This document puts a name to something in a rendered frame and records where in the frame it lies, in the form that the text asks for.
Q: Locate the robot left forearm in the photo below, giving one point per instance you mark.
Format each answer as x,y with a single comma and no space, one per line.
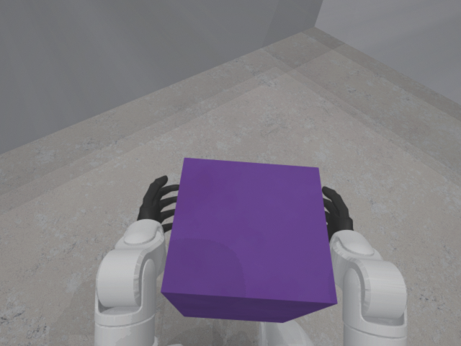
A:
125,293

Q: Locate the right robot hand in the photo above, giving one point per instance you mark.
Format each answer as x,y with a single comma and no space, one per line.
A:
337,216

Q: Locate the carton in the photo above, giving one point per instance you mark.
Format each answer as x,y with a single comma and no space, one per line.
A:
249,242

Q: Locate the left robot hand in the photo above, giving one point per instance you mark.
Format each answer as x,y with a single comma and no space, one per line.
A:
152,203

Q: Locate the robot right forearm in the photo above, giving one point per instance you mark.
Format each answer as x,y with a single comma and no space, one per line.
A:
375,295

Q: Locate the robot right thigh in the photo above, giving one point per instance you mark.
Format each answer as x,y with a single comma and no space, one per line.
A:
289,333

